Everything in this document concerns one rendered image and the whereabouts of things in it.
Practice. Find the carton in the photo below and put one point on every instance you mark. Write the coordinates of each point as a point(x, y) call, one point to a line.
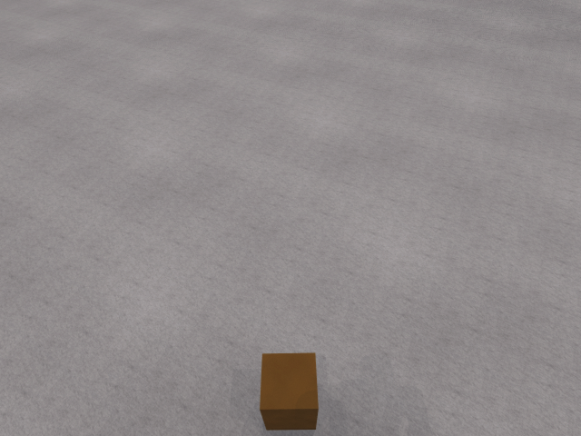
point(289, 392)

